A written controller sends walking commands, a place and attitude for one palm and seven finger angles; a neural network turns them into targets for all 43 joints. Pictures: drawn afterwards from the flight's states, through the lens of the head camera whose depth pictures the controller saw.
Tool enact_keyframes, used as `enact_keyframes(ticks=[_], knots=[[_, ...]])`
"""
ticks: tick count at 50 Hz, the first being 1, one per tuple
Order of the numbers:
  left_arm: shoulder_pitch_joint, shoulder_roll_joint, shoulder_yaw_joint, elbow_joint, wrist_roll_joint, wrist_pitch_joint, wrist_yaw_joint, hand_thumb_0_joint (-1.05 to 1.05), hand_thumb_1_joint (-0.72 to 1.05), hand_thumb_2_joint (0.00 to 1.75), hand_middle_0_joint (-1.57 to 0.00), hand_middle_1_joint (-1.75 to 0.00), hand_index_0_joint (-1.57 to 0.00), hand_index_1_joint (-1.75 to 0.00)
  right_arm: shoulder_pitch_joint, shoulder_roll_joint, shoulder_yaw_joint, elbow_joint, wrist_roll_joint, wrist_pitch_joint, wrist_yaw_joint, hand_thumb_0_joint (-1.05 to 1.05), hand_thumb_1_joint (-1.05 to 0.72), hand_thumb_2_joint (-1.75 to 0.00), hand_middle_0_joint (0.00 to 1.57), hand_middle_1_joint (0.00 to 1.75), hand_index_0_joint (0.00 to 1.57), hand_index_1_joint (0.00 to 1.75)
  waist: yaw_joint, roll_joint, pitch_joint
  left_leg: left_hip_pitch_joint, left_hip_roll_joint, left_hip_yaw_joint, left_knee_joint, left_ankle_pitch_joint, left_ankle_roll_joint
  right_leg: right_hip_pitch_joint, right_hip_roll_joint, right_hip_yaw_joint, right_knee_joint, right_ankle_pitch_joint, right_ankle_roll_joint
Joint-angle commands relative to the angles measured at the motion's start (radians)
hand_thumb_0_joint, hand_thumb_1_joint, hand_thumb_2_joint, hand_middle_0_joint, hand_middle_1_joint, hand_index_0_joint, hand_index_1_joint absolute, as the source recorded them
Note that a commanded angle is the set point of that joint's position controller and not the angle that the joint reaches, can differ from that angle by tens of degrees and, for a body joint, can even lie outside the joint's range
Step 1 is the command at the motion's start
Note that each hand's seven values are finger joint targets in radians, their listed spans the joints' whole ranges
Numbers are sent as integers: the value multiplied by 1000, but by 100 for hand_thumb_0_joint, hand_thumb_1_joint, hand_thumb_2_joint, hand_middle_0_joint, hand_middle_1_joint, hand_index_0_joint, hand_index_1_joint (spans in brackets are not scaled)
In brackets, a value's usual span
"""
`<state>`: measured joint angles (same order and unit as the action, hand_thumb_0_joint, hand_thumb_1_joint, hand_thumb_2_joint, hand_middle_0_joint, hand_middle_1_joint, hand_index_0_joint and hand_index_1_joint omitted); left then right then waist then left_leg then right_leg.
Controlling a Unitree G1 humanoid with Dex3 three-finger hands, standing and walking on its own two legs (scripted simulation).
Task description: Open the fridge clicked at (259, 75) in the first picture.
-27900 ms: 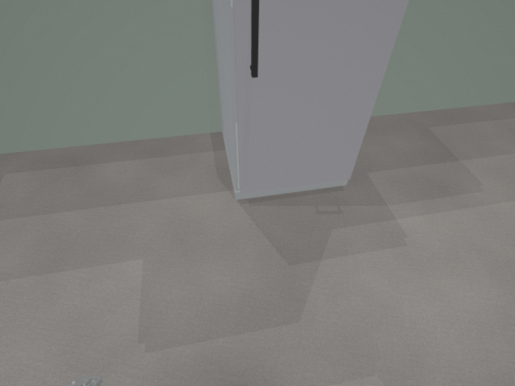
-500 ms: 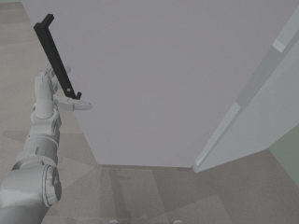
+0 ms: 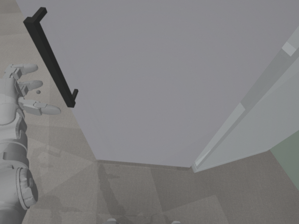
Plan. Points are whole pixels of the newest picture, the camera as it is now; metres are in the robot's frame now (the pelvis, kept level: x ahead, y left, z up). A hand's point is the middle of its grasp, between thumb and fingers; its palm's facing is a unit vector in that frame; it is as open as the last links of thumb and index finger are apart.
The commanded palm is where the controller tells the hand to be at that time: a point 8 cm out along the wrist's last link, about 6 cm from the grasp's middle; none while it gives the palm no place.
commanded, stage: slip the hand off the handle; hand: left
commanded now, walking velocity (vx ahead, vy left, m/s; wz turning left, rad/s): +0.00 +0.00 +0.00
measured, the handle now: (59, 66) +0.48 +0.24 +0.13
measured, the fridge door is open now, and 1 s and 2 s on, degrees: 70 70 70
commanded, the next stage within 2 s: draw the hand back to the body in 1.20 s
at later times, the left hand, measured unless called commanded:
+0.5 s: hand (24, 112) +0.38 +0.32 +0.07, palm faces +0.30 -0.95 -0.12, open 14.7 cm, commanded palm +0.33 +0.35 +0.09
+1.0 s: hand (19, 135) +0.31 +0.30 +0.08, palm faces +0.32 -0.94 -0.13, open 14.7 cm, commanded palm +0.28 +0.35 +0.09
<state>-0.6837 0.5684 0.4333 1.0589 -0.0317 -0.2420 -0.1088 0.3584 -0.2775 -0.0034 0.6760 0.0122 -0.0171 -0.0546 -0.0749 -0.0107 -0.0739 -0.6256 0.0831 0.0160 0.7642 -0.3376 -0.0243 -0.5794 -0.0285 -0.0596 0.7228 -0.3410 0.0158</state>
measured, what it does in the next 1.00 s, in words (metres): stands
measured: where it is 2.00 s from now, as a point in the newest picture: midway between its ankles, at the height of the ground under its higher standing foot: outside the picture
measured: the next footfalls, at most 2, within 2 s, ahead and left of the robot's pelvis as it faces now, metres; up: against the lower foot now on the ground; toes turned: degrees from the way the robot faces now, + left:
none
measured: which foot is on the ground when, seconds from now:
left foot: down 0.00-1.00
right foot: down 0.00-1.00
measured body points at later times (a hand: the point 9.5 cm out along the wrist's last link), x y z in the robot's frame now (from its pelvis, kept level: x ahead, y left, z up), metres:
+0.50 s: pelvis +0.02 +0.03 +0.00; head +0.05 +0.04 +0.45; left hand +0.36 +0.37 +0.08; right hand +0.12 -0.23 -0.10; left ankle +0.02 +0.14 -0.71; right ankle +0.00 -0.13 -0.71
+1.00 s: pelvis +0.00 +0.00 +0.00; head +0.02 +0.01 +0.45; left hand +0.29 +0.35 +0.09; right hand +0.15 -0.24 -0.09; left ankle +0.02 +0.14 -0.71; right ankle +0.00 -0.13 -0.71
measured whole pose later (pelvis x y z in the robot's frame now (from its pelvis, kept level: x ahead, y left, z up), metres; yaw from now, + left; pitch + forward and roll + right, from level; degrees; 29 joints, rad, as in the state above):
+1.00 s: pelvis +0.00 +0.00 +0.00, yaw +2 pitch +6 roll -1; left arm -0.19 0.40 0.38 0.49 -0.16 -0.11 -0.15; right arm 0.27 -0.26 0.03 0.63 0.03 -0.13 -0.10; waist 0.02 0.01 -0.08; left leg -0.52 0.06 0.00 0.76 -0.34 -0.02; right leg -0.46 -0.05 -0.07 0.73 -0.36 0.02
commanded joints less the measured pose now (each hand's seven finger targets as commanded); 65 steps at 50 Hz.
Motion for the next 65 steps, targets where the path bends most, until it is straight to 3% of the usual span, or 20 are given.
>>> enact_keyframes(ticks=[1,5,6,9,11,13,16,18,20,21,24,26,29,40,41,43,51,56,63,65], knots=[[-396,328,66,-236,-15,-73,-32,0,-55,20,-25,-115,-25,-115,94,-170,-60,-82,4,-22,-22,0,-90,-90,20,30,20,30,-6,91,-351,209,-73,15,-60,237,65,131,45,37,-85,277,-17],[-351,306,66,-286,-26,-85,-53,0,-55,20,-25,-115,-25,-115,95,-160,-60,-96,1,-18,-20,0,-90,-90,20,30,20,30,10,143,-380,258,-73,12,-43,348,62,130,53,24,-59,347,-27],[-330,338,95,-280,-25,-81,-58,0,-55,20,-25,-115,-25,-115,99,-165,-63,-90,1,-14,-17,0,-90,-90,20,30,20,30,16,130,-400,262,-68,7,-43,358,58,132,53,23,-56,350,-25],[-290,340,100,-265,-28,-61,-77,0,-55,20,-25,-115,-25,-115,89,-165,-61,-103,5,-6,-19,0,-90,-90,20,30,20,30,17,111,-354,238,-66,8,-49,350,56,124,53,16,-57,345,-23],[-205,318,105,-353,-46,-57,-89,0,-55,20,-25,-115,-25,-115,80,-161,-66,-125,5,-9,-16,0,-90,-90,20,30,20,30,46,161,-410,289,-62,8,-48,430,52,139,56,13,-50,371,-28],[-127,231,58,-441,-70,-43,-94,0,-55,20,-25,-115,-25,-115,66,-152,-68,-145,10,-13,-9,0,-90,-90,20,30,20,30,49,163,-410,338,-52,-5,-47,504,47,121,63,3,-50,369,-29],[26,211,84,-555,-114,-11,-87,0,-55,20,-25,-115,-25,-115,44,-152,-72,-167,15,-25,-3,0,-90,-90,20,30,20,30,73,146,-399,343,-45,-9,-53,559,44,145,65,-5,-51,382,-28],[49,166,55,-596,-119,23,-71,0,-55,20,-25,-115,-25,-115,24,-148,-67,-174,18,-31,-3,0,-90,-90,20,30,20,30,61,116,-329,309,-46,-14,-71,494,41,127,63,-13,-58,344,-24],[36,189,77,-653,-115,37,-45,0,-55,20,-25,-115,-25,-115,9,-149,-64,-178,17,-40,-12,0,-90,-90,20,30,20,30,59,111,-299,291,-51,-15,-81,437,42,135,63,-14,-62,315,-28],[55,203,94,-697,-109,39,-33,0,-55,20,-25,-115,-25,-115,0,-147,-64,-182,12,-45,-11,0,-90,-90,20,30,20,30,70,138,-332,309,-53,-16,-86,430,40,141,61,-11,-60,309,-28],[60,140,36,-776,-97,32,-13,0,-55,20,-25,-115,-25,-115,-28,-134,-54,-184,10,-66,-16,0,-90,-90,20,30,20,30,57,177,-300,328,-50,-26,-94,385,32,110,60,-14,-61,253,-31],[78,152,46,-792,-98,25,-3,0,-55,20,-25,-115,-25,-115,-40,-135,-51,-177,8,-80,-23,0,-90,-90,20,30,20,30,59,171,-296,327,-50,-30,-97,351,31,114,60,-13,-62,232,-33],[74,102,5,-765,-106,36,-7,0,-55,20,-25,-115,-25,-115,-65,-133,-41,-170,9,-99,-32,0,-90,-90,20,30,20,30,52,133,-245,298,-56,-40,-117,234,30,100,57,-18,-73,167,-34],[150,88,-3,-775,-129,58,-37,0,-55,20,-25,-115,-25,-115,-109,-130,-25,-186,17,-142,-50,0,-90,-90,20,30,20,30,74,90,-211,254,-71,-31,-131,130,40,138,44,-9,-96,114,-36],[157,83,-8,-801,-128,55,-38,0,-55,20,-25,-115,-25,-115,-117,-127,-25,-190,18,-148,-48,0,-90,-90,20,30,20,30,78,126,-225,266,-73,-27,-131,133,39,137,42,-7,-95,119,-36],[221,100,19,-786,-133,58,-39,0,-55,20,-25,-115,-25,-115,-116,-130,-26,-188,19,-153,-50,0,-90,-90,20,30,20,30,87,83,-213,250,-72,-26,-131,136,40,149,43,-6,-96,124,-34],[77,173,50,-769,-127,41,-44,0,-55,20,-25,-115,-25,-115,-125,-131,-19,-157,18,-169,-76,0,-90,-90,20,30,20,30,60,100,-192,220,-81,-9,-124,54,50,136,31,30,-127,47,-22],[136,160,50,-706,-141,31,-82,0,-55,20,-25,-115,-25,-115,-100,-134,-27,-148,16,-180,-74,0,-90,-90,20,30,20,30,76,79,-246,226,-84,-3,-104,131,53,177,30,29,-107,146,-22],[229,185,99,-676,-154,56,-89,0,-55,20,-25,-115,-25,-115,-86,-138,-36,-169,20,-169,-60,0,-90,-90,20,30,20,30,99,60,-228,188,-86,11,-102,157,53,188,28,29,-95,191,-17],[212,174,91,-710,-155,45,-84,0,-55,20,-25,-115,-25,-115,-82,-138,-37,-175,19,-167,-59,0,-90,-90,20,30,20,30,90,36,-231,186,-86,12,-97,167,57,197,29,29,-92,202,-16]])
